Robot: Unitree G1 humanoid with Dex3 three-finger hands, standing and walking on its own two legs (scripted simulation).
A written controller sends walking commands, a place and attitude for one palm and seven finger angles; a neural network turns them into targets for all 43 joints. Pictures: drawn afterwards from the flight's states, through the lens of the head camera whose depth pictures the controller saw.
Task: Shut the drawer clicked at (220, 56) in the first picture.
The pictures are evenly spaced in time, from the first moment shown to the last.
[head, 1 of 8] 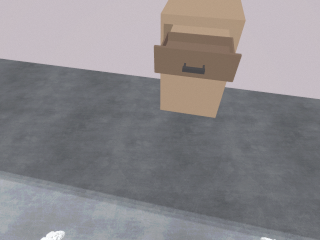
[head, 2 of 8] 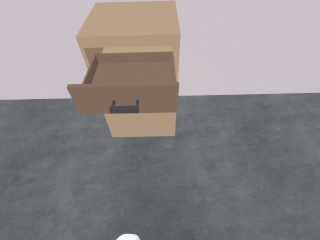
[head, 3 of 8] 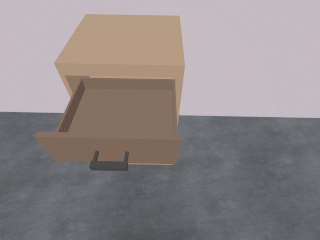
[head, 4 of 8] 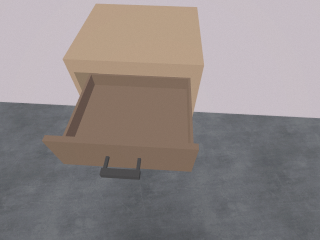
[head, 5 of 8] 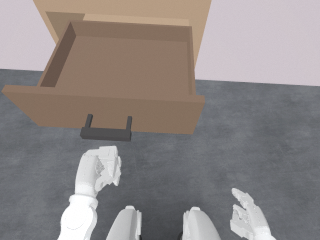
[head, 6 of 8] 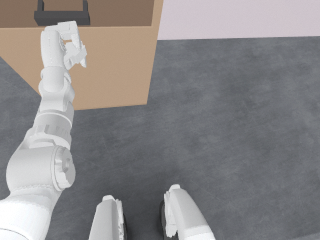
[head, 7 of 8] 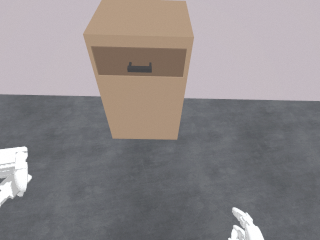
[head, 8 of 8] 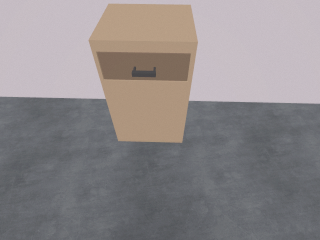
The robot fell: no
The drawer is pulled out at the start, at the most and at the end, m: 0.30 0.30 0.00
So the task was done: yes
